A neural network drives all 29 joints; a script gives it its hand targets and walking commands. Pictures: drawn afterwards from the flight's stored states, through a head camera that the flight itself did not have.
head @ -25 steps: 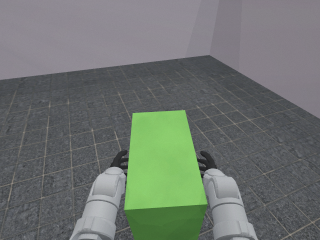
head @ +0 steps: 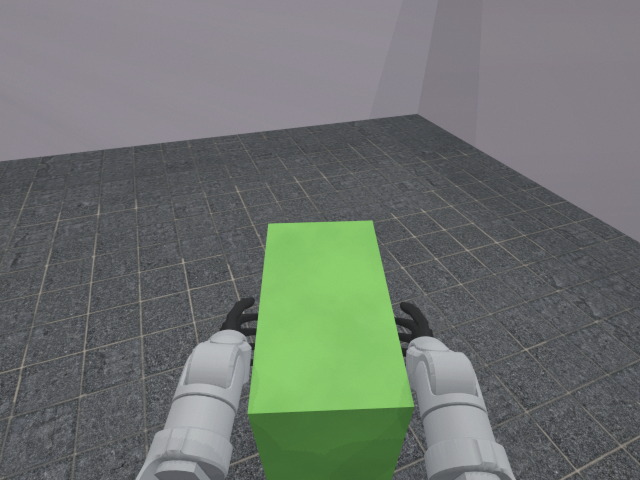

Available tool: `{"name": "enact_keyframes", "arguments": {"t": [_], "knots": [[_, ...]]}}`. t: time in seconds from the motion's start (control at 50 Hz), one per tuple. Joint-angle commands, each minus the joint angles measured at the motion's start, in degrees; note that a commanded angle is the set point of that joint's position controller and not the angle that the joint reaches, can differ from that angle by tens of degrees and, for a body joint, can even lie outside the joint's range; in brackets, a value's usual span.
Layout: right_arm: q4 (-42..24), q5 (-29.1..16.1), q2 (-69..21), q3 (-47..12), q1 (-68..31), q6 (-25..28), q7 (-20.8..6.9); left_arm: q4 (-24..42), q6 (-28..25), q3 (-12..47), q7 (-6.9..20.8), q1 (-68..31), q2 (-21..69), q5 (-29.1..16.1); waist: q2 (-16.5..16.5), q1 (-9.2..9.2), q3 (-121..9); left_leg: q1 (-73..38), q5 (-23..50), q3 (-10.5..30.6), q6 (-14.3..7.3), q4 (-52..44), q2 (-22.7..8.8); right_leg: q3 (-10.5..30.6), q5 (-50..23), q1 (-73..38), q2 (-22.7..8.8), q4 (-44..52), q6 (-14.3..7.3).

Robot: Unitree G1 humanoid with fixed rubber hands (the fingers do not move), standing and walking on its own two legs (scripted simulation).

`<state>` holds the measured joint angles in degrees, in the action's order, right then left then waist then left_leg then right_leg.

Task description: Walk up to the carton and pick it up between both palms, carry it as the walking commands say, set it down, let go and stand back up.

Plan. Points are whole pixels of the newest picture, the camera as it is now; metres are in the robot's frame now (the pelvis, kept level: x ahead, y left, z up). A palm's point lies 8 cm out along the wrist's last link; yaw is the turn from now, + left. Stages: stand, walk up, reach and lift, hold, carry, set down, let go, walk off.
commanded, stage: hold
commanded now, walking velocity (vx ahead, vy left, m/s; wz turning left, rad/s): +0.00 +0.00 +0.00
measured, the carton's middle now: (324, 352) +0.33 +0.00 +0.00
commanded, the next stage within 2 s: carry in 0.28 s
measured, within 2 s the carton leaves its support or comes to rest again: neither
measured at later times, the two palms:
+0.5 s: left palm (224, 339) +0.29 +0.13 +0.07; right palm (421, 348) +0.28 -0.12 +0.07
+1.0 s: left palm out of the picture +0.10 +0.13 +0.06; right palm out of the picture +0.11 -0.12 +0.05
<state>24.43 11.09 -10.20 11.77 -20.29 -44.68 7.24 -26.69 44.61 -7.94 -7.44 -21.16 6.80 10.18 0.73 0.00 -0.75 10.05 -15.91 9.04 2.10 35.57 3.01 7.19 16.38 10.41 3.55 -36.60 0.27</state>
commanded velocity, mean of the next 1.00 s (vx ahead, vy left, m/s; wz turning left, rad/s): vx -0.19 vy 0.00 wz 0.00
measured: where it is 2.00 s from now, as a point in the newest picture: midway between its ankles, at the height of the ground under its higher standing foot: outside the picture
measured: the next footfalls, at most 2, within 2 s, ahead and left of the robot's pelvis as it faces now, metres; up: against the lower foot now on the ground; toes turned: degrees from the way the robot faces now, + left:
left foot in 1.18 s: -0.18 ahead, +0.08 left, +0.00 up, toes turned +1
right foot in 1.46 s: -0.36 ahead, -0.10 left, +0.00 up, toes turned -11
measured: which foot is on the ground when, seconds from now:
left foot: down 0.00-0.98, up 1.00-1.00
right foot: down 0.00-1.00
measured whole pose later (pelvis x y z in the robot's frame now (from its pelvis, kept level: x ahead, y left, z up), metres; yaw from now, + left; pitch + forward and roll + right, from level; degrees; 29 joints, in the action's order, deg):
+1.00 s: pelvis -0.17 +0.00 -0.04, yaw +1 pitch -5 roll +0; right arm -12.1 1.6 -8.6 5.5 -14.2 -68.8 12.4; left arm 9.2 67.3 -3.7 -14.1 -15.1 8.7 0.8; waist -2.5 -1.9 0.6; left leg 36.2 -14.2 0.6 1.9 45.4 -2.6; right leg -2.0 11.8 33.0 -1.1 -49.1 -1.8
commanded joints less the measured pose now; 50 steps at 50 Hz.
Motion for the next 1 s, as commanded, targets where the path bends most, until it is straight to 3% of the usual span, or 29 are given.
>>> {"name": "enact_keyframes", "arguments": {"t": [0.0, 0.06, 0.08, 0.24, 0.26, 0.28, 0.3, 0.32, 0.36, 0.38, 0.46, 0.48, 0.5, 0.56, 0.6, 0.62, 0.66, 0.68, 0.72, 0.76, 0.8, 0.82, 0.84, 0.88, 0.9, 0.92, 0.94, 0.96, 0.98], "knots": [[-11.1, -18.9, -67.8, -36.0, -45.3, 4.4, -16.8, 15.4, -5.7, 32.3, 17.8, -46.1, 69.1, -18.3, -0.9, -0.21, -22.5, -4.0, 3.4, -4.1, -1.8, -7.8, 2.0, -2.3, -3.7, -3.7, 0.3, 9.6, 0.7], [-8.2, -18.0, -67.9, -34.4, -45.1, 3.8, -16.9, 13.6, -5.5, 30.5, 17.8, -46.7, 67.8, -17.3, 0.3, -0.07, -17.9, -2.3, -0.7, -4.0, -1.9, -8.2, 1.7, -2.8, 1.7, -1.8, 0.4, 10.2, 0.8], [-8.0, -17.9, -67.0, -34.1, -44.0, 4.2, -17.1, 14.2, -5.3, 31.6, 17.7, -45.9, 68.4, -17.1, -1.9, -0.21, -19.9, -3.2, 1.5, -3.5, -1.6, -8.3, 1.4, -2.6, -1.7, -2.1, 0.3, 9.6, 0.1], [-10.3, -18.2, -67.8, -35.1, -44.3, 4.2, -16.9, 16.4, -5.6, 32.6, 17.8, -48.4, 68.8, -18.5, -0.1, 0.42, -22.4, -2.0, 3.3, -3.9, -1.8, -7.6, 2.0, -2.6, -4.2, -4.4, 0.5, 9.1, 0.7], [-11.8, -17.3, -62.6, -34.9, -48.2, 3.5, -15.9, 16.0, -4.3, 30.1, 16.7, -45.4, 63.8, -16.1, 0.0, 0.46, -23.0, 1.8, 10.3, -0.4, -3.6, -2.9, -7.6, 2.6, -11.6, 2.2, -10.2, 8.3, -1.8], [-14.7, -17.8, -63.3, -36.0, -48.5, 3.2, -15.5, 22.1, -4.3, 32.5, 16.0, -48.4, 63.3, -17.2, -1.9, 0.38, -24.2, 2.0, 13.4, -0.2, -4.3, -2.1, -8.1, 3.5, -15.9, 1.9, -10.2, 7.3, -3.0], [-15.6, -18.4, -64.2, -37.1, -47.1, 2.4, -15.1, 23.1, -3.7, 32.7, 15.3, -48.2, 63.4, -17.2, -0.3, 0.23, -26.7, 1.7, 16.6, -0.7, -4.4, -1.1, -7.7, 3.2, -22.4, 0.9, -10.3, 5.9, -3.4], [-20.1, -20.4, -64.1, -38.9, -47.9, 1.7, -14.6, 25.8, -2.8, 33.9, 14.5, -46.1, 64.3, -18.0, -2.5, 0.25, -28.1, 1.8, 22.6, -0.9, -4.2, -0.6, -8.0, 2.1, -27.7, -0.1, -10.2, 3.5, -3.3], [-21.8, -21.6, -64.2, -40.1, -44.3, -0.8, -13.3, 31.4, -0.9, 35.8, 12.9, -47.3, 62.5, -19.8, -0.8, 0.16, -31.9, 1.5, 26.7, -0.4, -4.8, 1.5, -8.8, 1.5, -33.1, -1.1, -10.5, 1.9, -3.4], [-25.3, -22.5, -63.9, -41.4, -44.6, -2.0, -12.6, 32.2, 0.4, 36.7, 12.3, -45.1, 63.6, -20.3, 0.8, 0.37, -32.5, 1.5, 27.7, -0.5, -5.1, 1.2, -8.8, 1.4, -33.8, -0.9, -10.5, 1.2, -3.2], [-33.2, -24.1, -61.3, -42.5, -38.5, -7.0, -9.3, 38.9, 5.8, 39.1, 9.6, -41.1, 62.7, -22.4, -3.7, 0.35, -37.5, 1.2, 30.8, 0.1, -6.0, 1.3, -9.6, 0.7, -29.5, 0.2, -9.9, -1.3, -2.4], [-33.4, -23.3, -59.3, -41.9, -35.6, -8.3, -8.6, 37.4, 7.1, 38.7, 9.1, -36.2, 61.7, -22.2, -1.7, 0.28, -37.9, 0.2, 31.2, 0.4, -6.1, 1.8, -9.8, 0.7, -26.9, 1.6, -9.2, -1.2, -2.2], [-33.8, -23.4, -59.0, -41.7, -33.5, -9.4, -8.1, 38.0, 8.3, 38.9, 8.7, -35.7, 61.9, -22.7, -3.0, 0.13, -37.4, 1.0, 28.3, 0.1, -5.9, 1.4, -9.3, 0.7, -23.9, 2.3, -8.9, 0.0, -2.4], [-36.9, -24.3, -58.6, -42.7, -32.6, -12.9, -6.9, 41.3, 11.6, 38.6, 7.5, -33.5, 60.8, -23.0, 0.1, -0.55, -35.2, 4.8, 18.8, -0.5, -5.5, 0.7, -8.4, 1.8, -17.6, 4.4, -9.8, 0.5, -3.2], [-38.0, -24.0, -57.7, -42.3, -24.4, -14.8, -5.7, 46.4, 13.3, 37.8, 6.1, -29.7, 57.9, -23.6, 0.5, -0.57, -32.7, 6.0, 11.0, 0.2, -5.8, -1.1, -8.3, 1.9, -9.9, 7.6, -9.5, 2.0, -2.8], [-39.2, -24.4, -58.1, -42.4, -25.2, -15.5, -5.4, 48.4, 14.0, 38.1, 5.6, -30.8, 57.6, -24.0, -1.5, -0.59, -31.9, 6.3, 6.9, 0.9, -5.7, -2.5, -8.8, 1.8, -4.9, 8.9, -9.1, 2.2, -2.8], [-42.6, -24.6, -57.3, -41.9, -25.2, -16.8, -4.5, 49.1, 15.7, 36.5, 4.8, -29.2, 56.9, -24.2, 0.2, -0.77, -29.0, 8.8, -0.9, 1.9, -5.9, -5.2, -9.7, 0.6, 2.8, 11.0, -8.2, 3.8, -2.3], [-44.7, -24.9, -57.2, -42.4, -26.5, -17.2, -4.1, 49.7, 16.3, 36.2, 4.6, -28.2, 57.5, -24.9, 2.2, -0.73, -28.5, 9.4, -4.6, -0.3, -5.9, -4.7, -7.8, 0.6, 6.0, 12.1, -7.9, 4.4, -2.5], [-45.8, -24.5, -56.9, -40.7, -26.7, -17.8, -3.4, 49.9, 17.6, 36.6, 4.3, -29.4, 57.7, -25.5, 1.4, -0.62, -27.3, 11.2, -9.8, -1.6, -5.5, -4.5, -6.7, 0.5, 11.7, 13.3, -8.4, 5.6, -2.8], [-45.9, -24.6, -56.6, -40.1, -27.1, -18.8, -3.2, 51.1, 18.6, 36.7, 4.0, -30.7, 57.0, -25.8, -1.7, -0.40, -24.5, 12.8, -13.4, -0.8, -5.9, -6.8, -7.3, -1.6, 13.4, 16.1, -7.3, 3.4, -2.7], [-47.7, -25.2, -55.0, -39.3, -27.5, -18.9, -3.0, 50.4, 18.9, 36.2, 3.7, -28.7, 57.0, -25.5, -12.2, -0.34, -27.6, 15.3, -20.2, 7.9, -7.4, -17.3, -15.3, -9.7, 8.9, 13.0, -1.8, -12.9, -0.9], [-47.6, -24.9, -55.2, -38.9, -25.0, -19.1, -2.9, 52.8, 18.6, 36.9, 3.6, -29.7, 57.0, -26.5, -15.2, -0.65, -25.8, 20.9, -22.8, 10.1, -7.3, -21.1, -18.9, -9.4, 8.2, 11.0, -2.7, -20.6, -0.8], [-50.2, -25.9, -55.7, -39.6, -27.8, -18.9, -2.7, 52.2, 18.7, 36.8, 3.7, -28.9, 57.5, -26.7, -14.5, -1.26, -26.1, 24.2, -24.1, 9.0, -6.8, -23.1, -20.4, -10.1, 8.1, 8.4, -2.2, -23.1, -0.9], [-47.3, -25.0, -55.5, -38.2, -24.8, -19.9, -2.2, 52.2, 19.0, 36.6, 3.3, -28.6, 57.4, -27.3, -15.9, -2.69, -27.0, 31.0, -22.3, 2.3, -2.1, -22.5, -17.5, -10.6, 6.5, -0.7, -3.3, -16.8, -2.7], [-48.2, -25.2, -54.9, -38.1, -25.8, -20.0, -2.0, 52.6, 19.0, 35.8, 3.0, -28.5, 57.4, -27.2, -12.5, -2.97, -27.4, 30.7, -21.9, -1.2, -1.7, -17.4, -15.4, -8.4, 6.1, -2.6, -4.3, -11.3, -3.0], [-47.4, -24.9, -54.3, -37.9, -24.4, -20.3, -1.8, 53.3, 19.1, 35.1, 2.9, -28.0, 56.7, -27.2, -4.2, -3.08, -27.2, 29.2, -18.2, -5.9, -1.3, -6.9, -11.7, -4.0, 10.0, -2.1, -6.0, -1.5, -4.4], [-47.4, -24.4, -53.3, -38.0, -24.9, -20.5, -1.6, 51.5, 19.6, 33.8, 3.1, -26.4, 55.8, -26.5, 17.1, -3.32, -26.7, 26.9, -17.5, -15.9, -1.0, 18.8, -1.3, 13.6, 27.4, 8.3, -17.2, 16.8, -8.7], [-44.9, -24.2, -54.0, -38.6, -26.2, -20.7, -2.3, 50.3, 19.7, 32.5, 3.5, -24.7, 55.8, -25.1, 25.8, -2.50, -25.1, 17.4, -15.3, -13.8, 0.3, 43.0, 3.3, 30.0, 36.8, 27.4, -27.3, 30.8, -13.5], [-44.8, -24.4, -55.6, -39.9, -26.0, -20.7, -2.3, 49.2, 19.4, 32.2, 3.6, -26.2, 55.1, -25.3, 23.5, -0.95, -24.2, 14.9, -14.8, -10.7, -0.7, 49.3, 0.9, 24.2, 33.6, 30.1, -24.4, 32.6, -10.0]]}}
